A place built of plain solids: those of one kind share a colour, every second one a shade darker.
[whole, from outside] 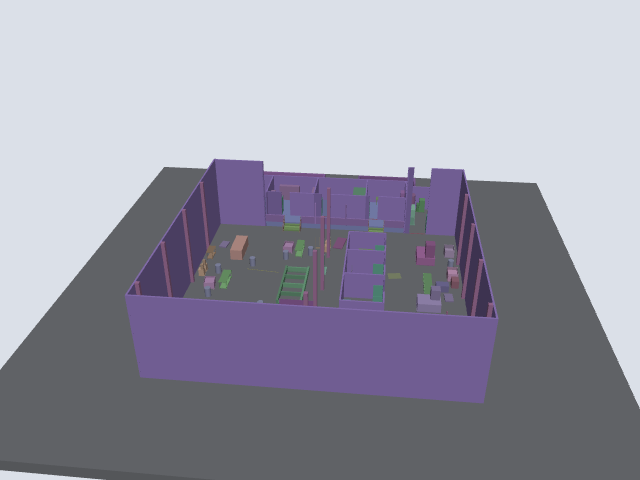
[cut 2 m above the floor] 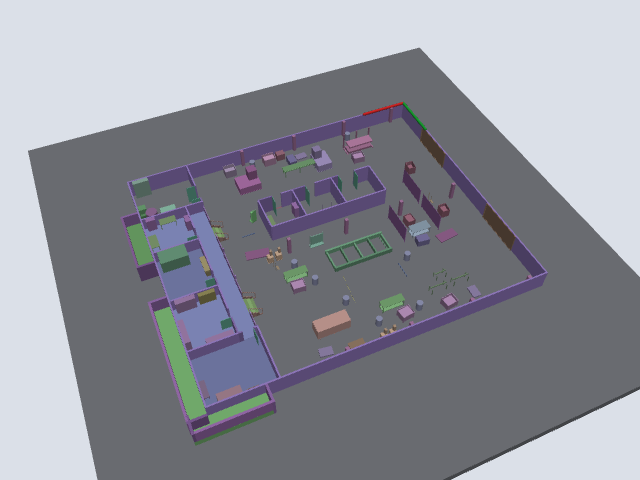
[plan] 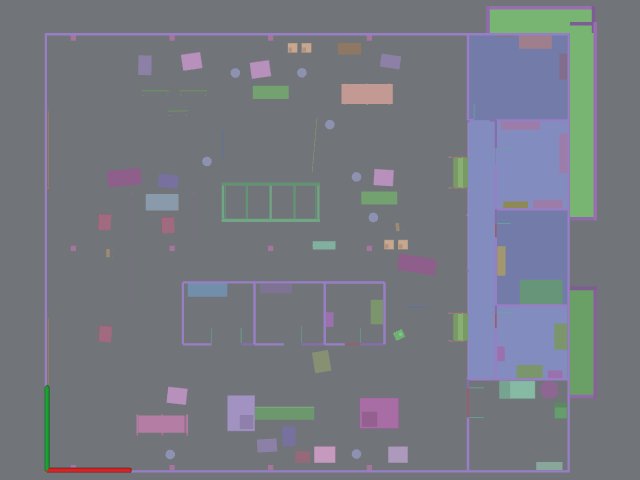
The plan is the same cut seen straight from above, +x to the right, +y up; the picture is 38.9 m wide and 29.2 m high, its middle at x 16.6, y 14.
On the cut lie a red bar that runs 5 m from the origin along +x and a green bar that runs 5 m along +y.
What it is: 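A small steel fabricator's works in a shed of 31.6 x 26.4 m, halls 7.9 m to the eaves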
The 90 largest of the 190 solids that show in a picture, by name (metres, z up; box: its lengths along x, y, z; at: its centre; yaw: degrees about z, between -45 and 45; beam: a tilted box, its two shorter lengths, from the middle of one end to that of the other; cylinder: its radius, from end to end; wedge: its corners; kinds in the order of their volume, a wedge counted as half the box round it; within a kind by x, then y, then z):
{
 "wall_1": {"box": [0.15, 26.74, 7.97], "at": [-0.07, 13.22, 3.94]},
 "wall_2": {"box": [0.15, 3.77, 2.75], "at": [8.26, 9.54, 1.32]},
 "wall_3": {"box": [1.74, 0.15, 2.75], "at": [9.13, 7.65, 1.32]},
 "wall_4": {"box": [4.36, 0.15, 2.75], "at": [10.44, 11.42, 1.32]},
 "wall_5": {"box": [0.15, 3.77, 2.75], "at": [12.62, 9.54, 1.32]},
 "wall_6": {"box": [25.9, 0.15, 7.97], "at": [12.8, -0.07, 3.94]},
 "wall_7": {"box": [25.9, 0.15, 7.97], "at": [12.8, 26.52, 3.94]},
 "wall_8": {"box": [1.78, 0.15, 2.75], "at": [13.51, 7.65, 1.32]},
 "wall_9": {"box": [4.27, 0.15, 2.75], "at": [14.76, 11.42, 1.32]},
 "wall_10": {"box": [1.44, 0.15, 2.75], "at": [16.17, 7.65, 1.32]},
 "wall_11": {"box": [0.15, 3.77, 2.75], "at": [16.89, 9.54, 1.32]},
 "wall_12": {"box": [3.63, 0.15, 2.75], "at": [18.7, 11.42, 1.32]},
 "wall_13": {"box": [1.47, 0.15, 2.75], "at": [19.79, 7.65, 1.32]},
 "wall_14": {"box": [0.15, 3.77, 2.75], "at": [20.52, 9.54, 1.32]},
 "wall_15": {"box": [0.15, 3.2, 7.97], "at": [25.6, 1.6, 3.94]},
 "wall_16": {"box": [0.15, 0.52, 7.97], "at": [25.6, 5.26, 3.94]},
 "wall_17": {"box": [0.15, 5.16, 7.97], "at": [25.6, 23.86, 3.94]},
 "wall_18": {"box": [1.7, 0.15, 3.59], "at": [26.45, 5.52, 1.75]},
 "wall_19": {"box": [0.15, 3.1, 3.59], "at": [27.3, 7.07, 1.75]},
 "wall_20": {"box": [0.15, 4.13, 3.59], "at": [27.3, 12.09, 1.75]},
 "wall_21": {"box": [0.15, 2.75, 3.59], "at": [27.3, 17.25, 1.75]},
 "wall_22": {"box": [0.15, 1.71, 3.59], "at": [27.3, 20.43, 1.75]},
 "wall_23": {"box": [6.35, 0.15, 2.95], "at": [28.62, -0.07, 1.43]},
 "wall_24": {"box": [6.35, 0.15, 3.59], "at": [28.62, 26.52, 1.75]},
 "wall_25": {"box": [4.35, 0.15, 3.59], "at": [29.48, 5.52, 1.75]},
 "wall_26": {"box": [4.35, 0.15, 3.59], "at": [29.48, 10.02, 1.75]},
 "wall_27": {"box": [4.35, 0.15, 3.59], "at": [29.48, 15.87, 1.75]},
 "wall_28": {"box": [4.35, 0.15, 3.59], "at": [29.48, 21.28, 1.75]},
 "wall_29": {"box": [0.15, 5.82, 2.95], "at": [31.73, 2.76, 1.43]},
 "wall_30": {"box": [0.15, 4.8, 3.59], "at": [31.73, 7.77, 1.75]},
 "wall_31": {"box": [0.15, 6.15, 3.59], "at": [31.73, 12.95, 1.75]},
 "wall_32": {"box": [0.15, 5.71, 3.59], "at": [31.73, 18.57, 1.75]},
 "wall_33": {"box": [0.15, 5.46, 3.59], "at": [31.73, 23.86, 1.75]},
 "level_1": {"box": [1.7, 15.76, 0.69], "at": [26.45, 13.4, 0.29]},
 "level_2": {"box": [6.05, 5.16, 0.69], "at": [28.62, 23.86, 0.29]},
 "level_3": {"box": [4.35, 4.5, 0.69], "at": [29.48, 7.77, 0.29]},
 "level_4": {"box": [4.35, 5.85, 0.69], "at": [29.48, 12.95, 0.29]},
 "level_5": {"box": [4.35, 5.41, 0.69], "at": [29.48, 18.57, 0.29]},
 "street_1": {"box": [6.65, 1.65, 0.69], "at": [30.02, 27.41, 0.29]},
 "street_2": {"box": [1.65, 6.8, 0.69], "at": [32.62, 7.77, 0.29]},
 "street_3": {"box": [1.65, 12.08, 0.69], "at": [32.62, 21.22, 0.29]},
 "yard_wall_1": {"box": [6.65, 0.22, 3.29], "at": [30.02, 28.13, 1.59]},
 "yard_wall_2": {"box": [0.22, 6.8, 3.29], "at": [33.34, 7.77, 1.59]},
 "yard_wall_3": {"box": [0.22, 12.08, 3.29], "at": [33.34, 21.22, 1.59]},
 "column_1": {"box": [0.32, 0.32, 7.97], "at": [1.6, 0.16, 3.94]},
 "column_2": {"box": [0.32, 0.32, 7.97], "at": [1.6, 13.49, 3.94]},
 "column_3": {"box": [0.32, 0.32, 7.97], "at": [1.6, 26.28, 3.94]},
 "column_4": {"box": [0.32, 0.32, 7.97], "at": [7.6, 0.16, 3.94]},
 "column_5": {"box": [0.32, 0.32, 7.97], "at": [7.6, 13.49, 3.94]},
 "column_6": {"box": [0.32, 0.32, 7.97], "at": [7.6, 26.28, 3.94]},
 "column_7": {"box": [0.32, 0.32, 7.97], "at": [13.6, 0.16, 3.94]},
 "column_8": {"box": [0.32, 0.32, 7.97], "at": [13.6, 13.49, 3.94]},
 "column_9": {"box": [0.32, 0.32, 7.97], "at": [13.6, 26.28, 3.94]},
 "column_10": {"box": [0.32, 0.32, 7.97], "at": [19.6, 0.16, 3.94]},
 "column_11": {"box": [0.32, 0.32, 7.97], "at": [19.6, 13.49, 3.94]},
 "column_12": {"box": [0.32, 0.32, 7.97], "at": [19.6, 26.28, 3.94]},
 "cubicles_1": {"box": [2.6, 1.5, 2.05], "at": [30.05, 10.84, 1.61]},
 "yard_cheek_1": {"box": [0.22, 1.65, 3.29], "at": [26.81, 27.41, 1.59]},
 "yard_cheek_2": {"box": [1.65, 0.22, 3.29], "at": [32.62, 4.48, 1.59]},
 "yard_cheek_3": {"box": [1.65, 0.22, 3.29], "at": [32.62, 11.06, 1.59]},
 "yard_cheek_4": {"box": [1.65, 0.22, 3.29], "at": [32.62, 15.29, 1.59]},
 "yard_cheek_5": {"box": [1.65, 0.22, 3.29], "at": [32.62, 27.15, 1.59]},
 "yard_cheek_6": {"box": [0.22, 1.65, 3.29], "at": [33.24, 27.41, 1.59]},
 "lockers_1": {"box": [2.4, 0.5, 1.85], "at": [28.8, 20.96, 1.51]},
 "lockers_2": {"box": [1.8, 0.5, 1.85], "at": [30.45, 16.2, 1.51]},
 "lockers_3": {"box": [0.5, 2.4, 1.85], "at": [31.4, 19.28, 1.51]},
 "beam_drill_1": {"box": [0.94, 0.92, 1.45], "at": [19.61, 3.09, 1.57]},
 "beam_drill_2": {"box": [2.34, 1.84, 0.81], "at": [20.2, 3.46, 0.45]},
 "finished_stack_1": {"box": [3.12, 1.23, 1.12], "at": [19.47, 22.88, 0.64]},
 "band_saw_1": {"box": [1.64, 2.14, 0.81], "at": [11.8, 3.46, 0.45]},
 "band_saw_2": {"box": [0.82, 0.86, 1.05], "at": [12.13, 2.92, 1.38]},
 "compressor_1": {"box": [1.5, 1.04, 1.56], "at": [28.92, 4.89, 0.82]},
 "air_receiver_1": {"cylinder": 0.55, "from": [30.55, 4.89, 0.0], "to": [30.55, 4.89, 2.4]},
 "outdoor_1": {"box": [0.05, 4.6, 4.45], "at": [0.05, 6.91, 2.17]},
 "outdoor_2": {"box": [0.05, 4.6, 4.45], "at": [0.05, 19.53, 2.17]},
 "cabinet_1": {"box": [0.46, 0.9, 1.35], "at": [17.19, 9.15, 0.62]},
 "cabinet_2": {"box": [0.46, 0.9, 1.35], "at": [27.61, 7.07, 1.26]},
 "cabinet_3": {"box": [0.9, 0.46, 1.95], "at": [30.9, 5.83, 1.56]},
 "reception_desk_1": {"box": [2.0, 0.8, 1.15], "at": [29.7, 26.04, 1.17]},
 "panel_1": {"box": [1.6, 0.5, 2.15], "at": [30.55, 0.25, 1.02]},
 "pallet_stack_1": {"box": [1.2, 0.8, 0.77], "at": [7.36, 17.58, 0.34], "yaw": -6.8},
 "pallet_stack_2": {"box": [0.8, 1.2, 0.77], "at": [14.71, 2.06, 0.34], "yaw": 0.3},
 "shelving_1": {"box": [1.92, 0.56, 1.3], "at": [13.92, 11.04, 0.6]},
 "bar_rack_1": {"box": [2.79, 1.06, 0.19], "at": [6.94, 2.8, 0.94]},
 "bar_rack_2": {"box": [2.8, 1.06, 0.25], "at": [7.04, 2.8, 0.24]},
 "frame_skids_1": {"box": [6.0, 0.2, 0.53], "at": [13.6, 15.2, 0.34]},
 "frame_skids_2": {"box": [6.0, 0.2, 0.53], "at": [13.6, 17.4, 0.34]},
 "boot_rack_1": {"box": [1.5, 0.4, 1.25], "at": [28.5, 16.14, 1.22]},
 "dryer_1": {"box": [0.74, 0.66, 1.46], "at": [31.25, 3.48, 0.77]},
 "coolant_tank_1": {"box": [0.9, 0.7, 0.85], "at": [15.55, 0.8, 0.38]}
}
